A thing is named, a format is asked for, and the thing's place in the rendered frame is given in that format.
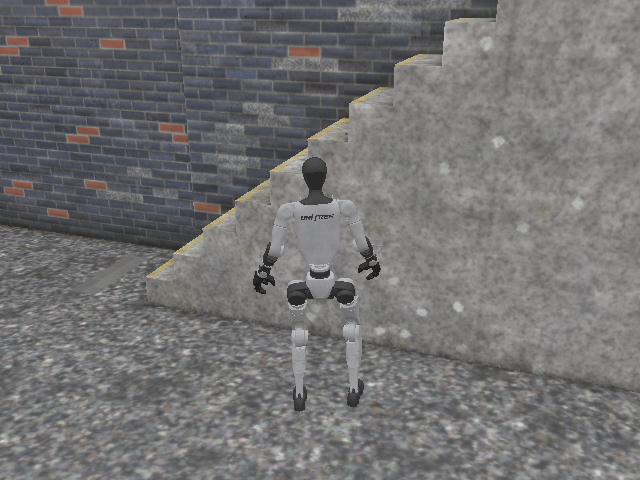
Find stairs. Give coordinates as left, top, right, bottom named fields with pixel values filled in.
left=145, top=0, right=640, bottom=393

